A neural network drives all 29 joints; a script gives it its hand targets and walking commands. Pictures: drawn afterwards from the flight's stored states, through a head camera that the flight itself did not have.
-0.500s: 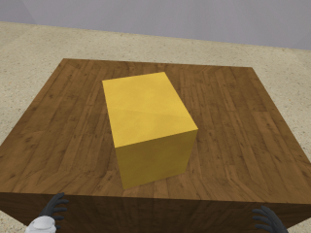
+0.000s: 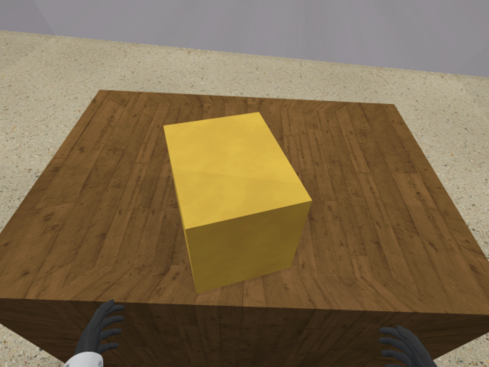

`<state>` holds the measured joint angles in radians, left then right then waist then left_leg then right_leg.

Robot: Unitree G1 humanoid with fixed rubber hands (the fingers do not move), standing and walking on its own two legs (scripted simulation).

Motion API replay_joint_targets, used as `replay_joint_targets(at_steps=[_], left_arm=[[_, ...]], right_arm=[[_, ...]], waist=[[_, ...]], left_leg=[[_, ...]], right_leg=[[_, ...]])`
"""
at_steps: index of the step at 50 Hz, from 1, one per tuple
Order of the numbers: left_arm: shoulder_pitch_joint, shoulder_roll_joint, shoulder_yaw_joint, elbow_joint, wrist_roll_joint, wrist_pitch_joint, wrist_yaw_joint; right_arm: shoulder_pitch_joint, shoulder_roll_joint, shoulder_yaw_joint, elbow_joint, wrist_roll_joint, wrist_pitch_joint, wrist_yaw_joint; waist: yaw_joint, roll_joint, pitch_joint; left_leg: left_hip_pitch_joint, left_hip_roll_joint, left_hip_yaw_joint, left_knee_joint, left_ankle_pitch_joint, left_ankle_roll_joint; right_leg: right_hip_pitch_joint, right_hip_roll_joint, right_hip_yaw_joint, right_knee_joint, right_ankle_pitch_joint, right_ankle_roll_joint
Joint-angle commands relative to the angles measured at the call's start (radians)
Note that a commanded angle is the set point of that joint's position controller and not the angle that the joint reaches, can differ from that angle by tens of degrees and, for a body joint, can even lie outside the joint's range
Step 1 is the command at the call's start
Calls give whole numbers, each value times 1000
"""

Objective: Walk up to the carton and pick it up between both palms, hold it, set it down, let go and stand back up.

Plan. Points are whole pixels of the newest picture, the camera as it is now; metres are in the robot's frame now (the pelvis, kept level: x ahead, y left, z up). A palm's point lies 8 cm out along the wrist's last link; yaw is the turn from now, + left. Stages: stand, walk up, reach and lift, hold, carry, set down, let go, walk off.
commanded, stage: reach and lift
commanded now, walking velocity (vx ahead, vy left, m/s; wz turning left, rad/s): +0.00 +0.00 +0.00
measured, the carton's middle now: (229, 199) +0.45 +0.05 -0.01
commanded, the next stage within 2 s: none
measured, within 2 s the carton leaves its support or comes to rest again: neither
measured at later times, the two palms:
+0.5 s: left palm (114, 330) +0.19 +0.22 -0.04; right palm (412, 342) +0.20 -0.27 -0.05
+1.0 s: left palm (133, 321) +0.20 +0.18 -0.03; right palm (407, 320) +0.23 -0.26 -0.03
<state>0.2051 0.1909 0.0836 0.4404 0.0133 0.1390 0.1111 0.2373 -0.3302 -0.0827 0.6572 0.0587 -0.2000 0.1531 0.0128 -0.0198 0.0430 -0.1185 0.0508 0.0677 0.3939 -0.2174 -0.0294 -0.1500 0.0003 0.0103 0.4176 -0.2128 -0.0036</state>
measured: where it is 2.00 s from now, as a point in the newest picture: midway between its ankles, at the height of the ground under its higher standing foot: outside the picture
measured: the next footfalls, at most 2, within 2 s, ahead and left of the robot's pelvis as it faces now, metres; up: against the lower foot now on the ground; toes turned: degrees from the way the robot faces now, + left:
none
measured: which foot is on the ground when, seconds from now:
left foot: down 0.00-1.00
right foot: down 0.00-1.00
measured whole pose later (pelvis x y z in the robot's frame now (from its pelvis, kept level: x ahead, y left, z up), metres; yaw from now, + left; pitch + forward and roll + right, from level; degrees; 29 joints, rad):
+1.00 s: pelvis +0.02 -0.01 +0.00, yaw +0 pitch +0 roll +0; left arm 0.24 0.03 0.01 0.44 0.00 -0.33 0.20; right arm 0.09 -0.40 0.18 0.84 0.44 -0.58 0.24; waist 0.04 -0.02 -0.03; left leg -0.16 0.06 0.04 0.42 -0.26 -0.05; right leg -0.19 0.02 0.01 0.46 -0.26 -0.03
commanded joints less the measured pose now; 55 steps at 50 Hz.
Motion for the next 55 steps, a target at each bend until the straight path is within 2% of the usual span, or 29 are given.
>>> replay_joint_targets(at_steps=[1, 7, 8, 9, 10, 12, 13, 17, 18, 19, 21, 25, 26, 27, 32, 36, 38, 41, 42, 44, 47, 48, 50, 53, 54, 55], left_arm=[[-63, 50, -9, -114, 11, -68, 28], [-35, 9, -20, -148, 21, -125, 43], [-26, 3, -21, -145, 31, -138, 46], [-16, -2, -14, -160, 32, -149, 44], [-15, -5, -15, -164, 32, -165, 46], [7, -20, -13, -172, 39, -193, 47], [21, -26, -14, -163, 41, -205, 43], [57, -45, -21, -157, 42, -259, 39], [62, -57, -28, -160, 37, -274, 41], [70, -64, -32, -155, 43, -290, 43], [81, -66, -29, -157, 41, -321, 44], [109, -79, -36, -165, 37, -382, 46], [108, -79, -45, -156, 35, -395, 45], [120, -80, -45, -173, 25, -409, 50], [125, -109, -60, -158, 34, -461, 68], [108, -106, -48, -145, 36, -497, 71], [95, -116, -55, -160, 33, -514, 78], [50, -122, -63, -166, 15, -530, 82], [42, -124, -58, -142, 19, -530, 82], [21, -134, -69, -137, 3, -524, 85], [-40, -141, -76, -108, -10, -496, 89], [-69, -131, -70, -94, -18, -490, 89], [-114, -129, -73, -102, -24, -468, 96], [-177, -116, -46, -108, -27, -432, 104], [-209, -118, -50, -120, -36, -419, 106], [-224, -115, -44, -118, -28, -406, 109]], right_arm=[[-72, -175, -36, -39, 44, -44, 28], [-78, -186, -6, -15, 100, -72, 55], [-75, -189, -1, 5, 112, -79, 58], [-71, -194, 4, 1, 114, -94, 61], [-71, -197, 13, 0, 132, -105, 60], [-67, -201, 25, 18, 159, -130, 63], [-54, -202, 33, 33, 166, -141, 62], [-57, -212, 59, 40, 205, -197, 60], [-62, -224, 57, 42, 209, -214, 60], [-63, -231, 63, 58, 216, -228, 62], [-50, -230, 77, 59, 223, -264, 59], [-38, -232, 116, 66, 262, -327, 64], [-35, -233, 120, 81, 269, -336, 63], [-38, -238, 132, 69, 281, -350, 66], [-43, -241, 168, 102, 329, -403, 74], [-70, -233, 197, 101, 358, -436, 73], [-96, -241, 201, 100, 366, -450, 75], [-137, -236, 209, 90, 383, -457, 75], [-152, -233, 224, 89, 385, -457, 78], [-169, -239, 220, 104, 388, -445, 80], [-231, -233, 216, 120, 383, -410, 85], [-272, -222, 219, 96, 380, -398, 82], [-303, -228, 215, 94, 376, -369, 82], [-368, -205, 219, 69, 372, -324, 77], [-394, -214, 214, 63, 370, -307, 76], [-404, -205, 220, 69, 370, -289, 74]], waist=[[16, 18, -24], [21, -8, -38], [23, 3, -29], [24, -19, -37], [19, -11, -47], [32, -3, -61], [30, -21, -64], [31, -23, -73], [21, -33, -82], [28, -26, -82], [25, -48, -92], [24, -56, -108], [18, -44, -96], [14, -57, -108], [21, -26, -109], [25, -31, -115], [27, -36, -132], [24, -44, -122], [43, -49, -123], [27, -56, -122], [23, -51, -109], [32, -70, -121], [33, -68, -118], [60, -84, -121], [55, -90, -124], [67, -73, -127]], left_leg=[[55, -45, 0, -93, -3, 7], [78, -53, -1, -92, 69, 3], [85, -57, 2, -90, 87, -2], [100, -54, -3, -90, 109, 0], [101, -56, -4, -83, 130, -5], [108, -58, -2, -72, 190, -8], [119, -57, -3, -69, 221, -9], [108, -62, -4, -56, 261, -16], [111, -58, -6, -50, 279, -19], [117, -57, -7, -47, 284, -20], [109, -57, -6, -36, 309, -20], [90, -58, -12, -20, 363, -25], [88, -60, -10, -22, 361, -28], [91, -60, -14, -17, 372, -27], [57, -62, -14, -2, 371, -28], [20, -68, -12, 9, 367, -22], [2, -69, -11, 10, 357, -17], [-11, -68, -7, 8, 295, -6], [-25, -66, -2, 8, 282, 1], [-23, -68, -7, 3, 238, 6], [-37, -68, -12, -9, 136, 16], [-53, -68, -13, -7, 105, 21], [-54, -68, -12, -19, 77, 24], [-73, -68, -7, -29, 29, 30], [-70, -67, -7, -33, 16, 28], [-82, -68, -6, -33, 21, 31]], right_leg=[[-86, 29, -21, -135, -55, -44], [-80, 29, -8, -146, 8, -46], [-80, 28, -4, -148, 17, -45], [-76, 29, -7, -147, 40, -47], [-73, 27, -6, -149, 58, -46], [-58, 28, -1, -143, 117, -48], [-49, 31, 1, -140, 153, -46], [-11, 27, 9, -135, 222, -50], [-11, 38, 3, -126, 225, -51], [-12, 37, 3, -124, 223, -52], [4, 36, 8, -117, 267, -53], [36, 43, 6, -95, 340, -53], [41, 41, 8, -96, 342, -52], [44, 48, 5, -93, 343, -52], [32, 50, 14, -79, 324, -58], [49, 47, 25, -56, 381, -51], [53, 53, 26, -44, 376, -49], [17, 53, 27, -37, 291, -44], [13, 53, 30, -36, 262, -43], [-7, 53, 29, -37, 218, -43], [-52, 47, 35, -50, 105, -44], [-47, 45, 40, -52, 77, -44], [-66, 40, 38, -59, 48, -40], [-62, 30, 58, -67, -6, -39], [-69, 34, 53, -69, -21, -37], [-59, 29, 60, -69, -22, -36]])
